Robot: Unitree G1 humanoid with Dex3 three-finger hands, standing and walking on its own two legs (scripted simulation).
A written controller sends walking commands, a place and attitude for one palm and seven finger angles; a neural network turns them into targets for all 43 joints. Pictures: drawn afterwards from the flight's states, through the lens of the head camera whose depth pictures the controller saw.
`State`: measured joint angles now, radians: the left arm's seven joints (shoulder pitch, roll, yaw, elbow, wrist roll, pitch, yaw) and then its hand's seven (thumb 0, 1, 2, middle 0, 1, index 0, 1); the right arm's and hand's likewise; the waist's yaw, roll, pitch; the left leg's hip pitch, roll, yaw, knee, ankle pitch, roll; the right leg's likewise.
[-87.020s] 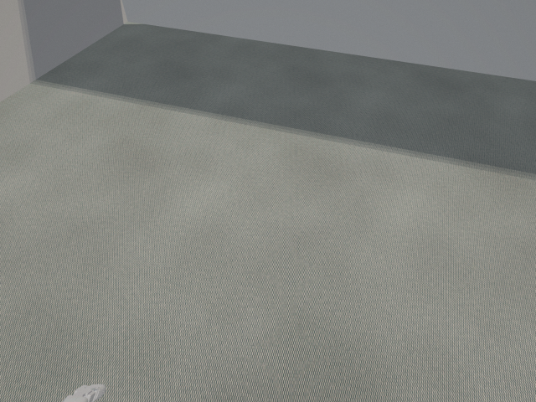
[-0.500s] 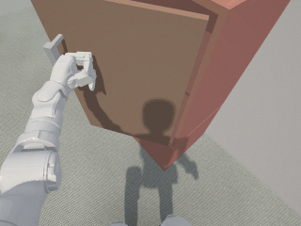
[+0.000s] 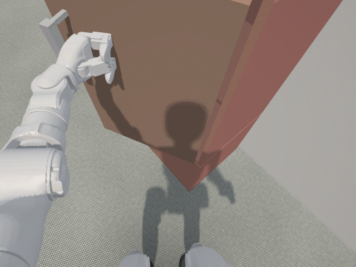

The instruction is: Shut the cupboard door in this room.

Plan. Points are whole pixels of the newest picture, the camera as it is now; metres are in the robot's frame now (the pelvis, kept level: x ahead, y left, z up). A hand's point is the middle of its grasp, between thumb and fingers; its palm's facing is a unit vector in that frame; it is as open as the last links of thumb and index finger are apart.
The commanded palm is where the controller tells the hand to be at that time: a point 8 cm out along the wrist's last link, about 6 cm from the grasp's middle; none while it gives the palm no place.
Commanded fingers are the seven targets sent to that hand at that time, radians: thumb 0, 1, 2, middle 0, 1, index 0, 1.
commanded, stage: push the door shut along its arc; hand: left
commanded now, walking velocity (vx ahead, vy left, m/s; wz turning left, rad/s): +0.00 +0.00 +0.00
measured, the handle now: (67, 46) +0.58 +0.18 +0.12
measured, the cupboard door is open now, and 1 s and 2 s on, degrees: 26 15 15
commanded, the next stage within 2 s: pull the fist back off the door in 0.12 s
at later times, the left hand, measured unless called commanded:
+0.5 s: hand (127, 57) +0.55 +0.06 +0.11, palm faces +0.00 -1.00 -0.03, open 3.1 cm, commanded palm +0.50 +0.11 +0.12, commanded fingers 0.00 0.90 0.90 -1.30 -1.50 -1.30 -1.50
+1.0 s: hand (119, 93) +0.44 +0.07 +0.12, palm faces -0.03 -1.00 -0.01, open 3.1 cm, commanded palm +0.42 +0.12 +0.12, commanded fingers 0.00 0.90 0.90 -1.30 -1.50 -1.30 -1.50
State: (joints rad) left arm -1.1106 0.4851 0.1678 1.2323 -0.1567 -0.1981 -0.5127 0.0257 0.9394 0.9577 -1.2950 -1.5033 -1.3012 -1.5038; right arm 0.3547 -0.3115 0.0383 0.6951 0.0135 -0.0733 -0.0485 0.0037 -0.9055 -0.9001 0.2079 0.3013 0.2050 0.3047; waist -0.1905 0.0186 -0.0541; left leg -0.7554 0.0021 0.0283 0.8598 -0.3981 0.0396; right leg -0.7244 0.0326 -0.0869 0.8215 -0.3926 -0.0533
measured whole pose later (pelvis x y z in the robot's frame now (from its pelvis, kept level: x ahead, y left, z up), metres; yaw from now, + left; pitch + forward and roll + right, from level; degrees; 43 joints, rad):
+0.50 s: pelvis +0.01 +0.00 +0.00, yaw -2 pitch +20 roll -1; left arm -1.04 0.27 0.27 1.15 -0.01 -0.30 0.09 0.02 0.90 0.91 -1.29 -1.50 -1.30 -1.50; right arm 0.45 -0.24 0.02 0.69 -0.04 -0.04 0.09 0.00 -0.91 -0.90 0.21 0.30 0.20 0.30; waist -0.19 0.05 -0.11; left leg -0.79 0.01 0.05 0.86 -0.41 0.04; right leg -0.77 0.04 -0.06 0.83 -0.40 -0.05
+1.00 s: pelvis +0.00 -0.01 +0.02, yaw -1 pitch +9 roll +0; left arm -0.66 0.15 0.11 0.87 -0.12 -0.33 0.04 0.02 0.90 0.90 -1.30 -1.50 -1.30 -1.50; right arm 0.31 -0.28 -0.01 0.65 0.03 -0.03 0.03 0.01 -0.91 -0.90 0.20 0.30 0.20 0.30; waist -0.08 0.03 -0.08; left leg -0.54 0.00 0.05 0.74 -0.36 0.03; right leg -0.53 0.04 -0.06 0.73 -0.36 -0.06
